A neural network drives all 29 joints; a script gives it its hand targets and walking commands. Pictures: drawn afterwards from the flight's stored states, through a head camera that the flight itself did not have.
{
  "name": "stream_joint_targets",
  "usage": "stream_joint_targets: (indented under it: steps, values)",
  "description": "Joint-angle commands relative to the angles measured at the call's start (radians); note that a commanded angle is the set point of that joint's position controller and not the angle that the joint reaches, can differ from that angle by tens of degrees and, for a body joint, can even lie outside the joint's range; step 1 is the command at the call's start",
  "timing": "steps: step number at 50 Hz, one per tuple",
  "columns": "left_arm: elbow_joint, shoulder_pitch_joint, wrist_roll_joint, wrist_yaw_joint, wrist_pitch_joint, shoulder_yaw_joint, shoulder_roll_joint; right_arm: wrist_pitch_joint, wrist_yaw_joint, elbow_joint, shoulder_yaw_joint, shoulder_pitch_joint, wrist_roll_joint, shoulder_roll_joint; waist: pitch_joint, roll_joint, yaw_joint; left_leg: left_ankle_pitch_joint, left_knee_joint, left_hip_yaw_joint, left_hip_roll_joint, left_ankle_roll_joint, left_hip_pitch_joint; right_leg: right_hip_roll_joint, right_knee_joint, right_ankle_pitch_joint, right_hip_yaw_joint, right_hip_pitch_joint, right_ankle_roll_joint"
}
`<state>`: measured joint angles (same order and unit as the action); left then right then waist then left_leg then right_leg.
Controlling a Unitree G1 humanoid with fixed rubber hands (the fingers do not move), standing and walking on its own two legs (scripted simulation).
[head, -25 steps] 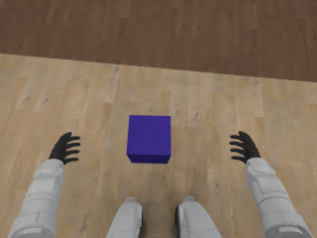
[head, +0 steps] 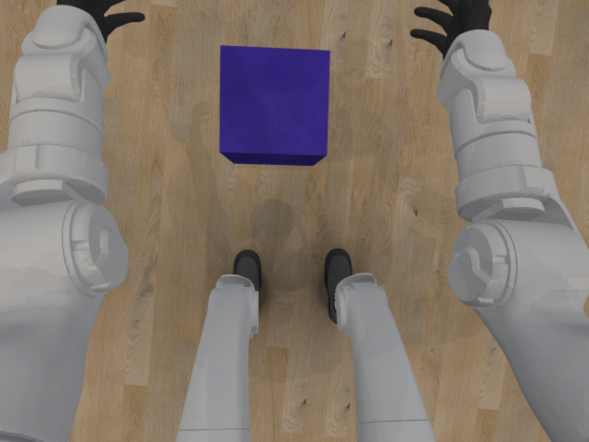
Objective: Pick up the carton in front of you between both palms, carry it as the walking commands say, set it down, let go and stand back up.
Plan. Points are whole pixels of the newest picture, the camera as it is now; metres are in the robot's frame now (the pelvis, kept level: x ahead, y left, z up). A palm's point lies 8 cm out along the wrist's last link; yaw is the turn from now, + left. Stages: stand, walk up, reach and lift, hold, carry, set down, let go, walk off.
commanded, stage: reach and lift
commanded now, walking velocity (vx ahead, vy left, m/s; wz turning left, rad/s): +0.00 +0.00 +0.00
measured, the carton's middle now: (274, 115) +0.56 +0.03 -0.53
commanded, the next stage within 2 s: none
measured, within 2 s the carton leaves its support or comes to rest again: leaves its support in 1.86 s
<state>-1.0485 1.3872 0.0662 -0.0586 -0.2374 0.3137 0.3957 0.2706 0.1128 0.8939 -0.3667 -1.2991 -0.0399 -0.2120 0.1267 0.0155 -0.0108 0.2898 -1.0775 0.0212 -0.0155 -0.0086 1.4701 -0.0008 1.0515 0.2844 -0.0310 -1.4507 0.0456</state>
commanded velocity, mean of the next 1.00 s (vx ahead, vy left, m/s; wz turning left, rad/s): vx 0.00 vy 0.00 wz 0.00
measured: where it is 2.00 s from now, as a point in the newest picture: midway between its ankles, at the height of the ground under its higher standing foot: (294, 300)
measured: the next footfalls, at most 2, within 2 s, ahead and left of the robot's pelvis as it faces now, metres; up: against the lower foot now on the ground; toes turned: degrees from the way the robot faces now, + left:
none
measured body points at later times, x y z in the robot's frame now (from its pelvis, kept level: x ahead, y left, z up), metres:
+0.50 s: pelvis +0.02 -0.01 -0.13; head +0.39 +0.01 +0.13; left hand +0.56 +0.22 -0.30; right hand +0.56 -0.16 -0.31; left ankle +0.09 +0.11 -0.62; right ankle +0.09 -0.15 -0.62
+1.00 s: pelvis -0.03 -0.01 -0.28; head +0.37 +0.01 -0.07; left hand +0.56 +0.21 -0.47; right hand +0.56 -0.16 -0.47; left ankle +0.09 +0.11 -0.62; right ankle +0.08 -0.15 -0.62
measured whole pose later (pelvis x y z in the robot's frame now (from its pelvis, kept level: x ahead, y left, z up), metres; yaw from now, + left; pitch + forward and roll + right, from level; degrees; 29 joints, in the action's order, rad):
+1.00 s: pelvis -0.03 -0.01 -0.28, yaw -2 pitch +37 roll -3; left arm -1.26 1.68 -0.17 0.03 -0.10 0.09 0.51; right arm 0.12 0.14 1.14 -0.18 -1.63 0.16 -0.31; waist 0.48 0.02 0.01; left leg 0.58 -2.18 0.04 -0.02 0.01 2.23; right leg 0.07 2.15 0.59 -0.05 -2.20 0.09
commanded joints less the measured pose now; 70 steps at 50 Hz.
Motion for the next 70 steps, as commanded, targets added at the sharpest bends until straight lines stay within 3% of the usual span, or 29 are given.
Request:
stream_joint_targets:
  steps: [1,6,10,17,25,27,28,31,33,36,39,43,45,48,55,61,70]
  values:
    - [0.105,0.296,0.035,0.001,0.037,0.041,0.127,-0.041,-0.001,-0.108,-0.043,-0.260,-0.039,-0.095,-1.138,-0.071,0.012,-0.265,0.081,-0.042,-0.046,0.042,-0.673,0.086,-0.047,-0.154,0.102,0.435,0.011]
    - [0.135,0.221,0.067,0.002,0.090,0.082,0.059,-0.106,-0.014,-0.134,-0.077,-0.177,-0.080,-0.047,-1.198,-0.087,0.017,-0.619,0.000,-0.006,-0.041,0.038,-0.754,0.094,-0.013,-0.352,0.085,0.311,0.006]
    - [0.136,0.122,0.096,0.002,0.139,0.127,-0.002,-0.165,-0.021,-0.133,-0.097,-0.084,-0.110,-0.001,-1.141,-0.074,0.023,-0.726,-0.083,0.010,-0.034,0.038,-0.602,0.090,0.058,-0.439,0.059,0.183,0.011]
    - [0.120,0.074,0.054,0.032,0.180,0.112,0.012,-0.196,-0.003,-0.117,-0.053,-0.075,-0.082,0.013,-1.121,-0.014,0.041,-0.486,-0.282,-0.027,-0.050,0.054,-0.144,0.090,0.315,-0.372,0.058,0.069,0.025]
    - [0.125,0.173,-0.111,0.070,0.170,-0.039,0.139,-0.177,0.044,-0.107,0.106,-0.179,0.087,-0.078,-1.314,-0.021,0.050,-0.422,-0.569,-0.051,-0.040,0.057,-0.052,0.083,0.613,-0.374,0.072,0.044,0.031]
    - [0.133,0.235,-0.149,0.075,0.161,-0.079,0.168,-0.166,0.056,-0.113,0.132,-0.236,0.124,-0.103,-1.342,-0.030,0.046,-0.365,-0.625,-0.054,-0.035,0.055,-0.044,0.081,0.670,-0.320,0.078,0.037,0.029]
    - [0.134,0.268,-0.175,0.076,0.157,-0.110,0.171,-0.163,0.063,-0.102,0.124,-0.265,0.130,-0.132,-1.335,-0.041,0.027,-0.250,-0.629,-0.058,-0.028,0.058,0.008,0.076,0.690,-0.252,0.088,0.048,0.022]
    - [0.131,0.359,-0.207,0.080,0.135,-0.145,0.203,-0.143,0.072,-0.108,0.153,-0.342,0.169,-0.143,-1.341,-0.067,0.033,-0.267,-0.718,-0.060,-0.023,0.053,-0.082,0.078,0.744,-0.170,0.105,-0.050,0.027]
    - [0.117,0.416,-0.217,0.086,0.119,-0.157,0.241,-0.126,0.077,-0.095,0.157,-0.407,0.188,-0.177,-1.330,-0.073,0.042,-0.194,-0.753,-0.070,-0.016,0.049,-0.052,0.075,0.785,-0.125,0.110,-0.038,0.020]
    - [0.031,0.469,-0.235,0.086,0.104,-0.187,0.241,-0.110,0.070,-0.020,0.166,-0.469,0.197,-0.184,-1.189,-0.057,0.038,-0.043,-0.780,-0.070,-0.004,0.048,0.070,0.064,0.824,-0.013,0.113,-0.076,0.017]
    - [-0.054,0.504,-0.226,0.081,0.111,-0.197,0.231,-0.118,0.051,0.071,0.160,-0.504,0.192,-0.184,-1.046,-0.054,0.034,0.030,-0.814,-0.057,0.008,0.045,0.151,0.056,0.865,0.053,0.111,-0.154,0.017]
    - [-0.113,0.562,-0.214,0.079,0.131,-0.208,0.239,-0.143,0.031,0.142,0.145,-0.559,0.182,-0.209,-0.946,-0.057,0.027,0.030,-0.866,-0.040,0.016,0.045,0.172,0.046,0.923,0.062,0.111,-0.218,0.020]
    - [-0.102,0.599,-0.217,0.081,0.145,-0.204,0.249,-0.160,0.027,0.150,0.153,-0.596,0.183,-0.224,-0.914,-0.034,0.041,0.019,-0.884,-0.033,0.015,0.044,0.218,0.042,0.953,0.041,0.105,-0.206,0.019]
    - [-0.094,0.627,-0.238,0.085,0.167,-0.212,0.269,-0.181,0.029,0.134,0.184,-0.638,0.197,-0.231,-0.936,-0.004,0.043,-0.050,-0.922,-0.023,0.015,0.040,0.180,0.045,0.995,-0.027,0.109,-0.183,0.022]
    - [-0.077,0.572,-0.270,0.108,0.181,-0.253,0.224,-0.205,0.039,0.109,0.233,-0.592,0.247,-0.216,-1.055,-0.031,0.044,-0.229,-0.991,-0.029,-0.001,0.043,0.016,0.062,1.049,-0.150,0.121,-0.156,0.020]
    - [-0.099,0.521,-0.255,0.107,0.175,-0.242,0.197,-0.199,0.043,0.145,0.212,-0.531,0.224,-0.188,-0.949,-0.030,0.041,-0.150,-0.983,-0.035,-0.004,0.044,0.106,0.070,1.032,-0.100,0.110,-0.177,0.014]
    - [-0.088,0.598,-0.260,0.093,0.170,-0.272,0.132,-0.197,0.039,0.148,0.222,-0.607,0.217,-0.128,-0.882,-0.033,0.038,-0.044,-0.961,-0.040,-0.004,0.040,0.176,0.078,1.011,-0.038,0.102,-0.144,0.004]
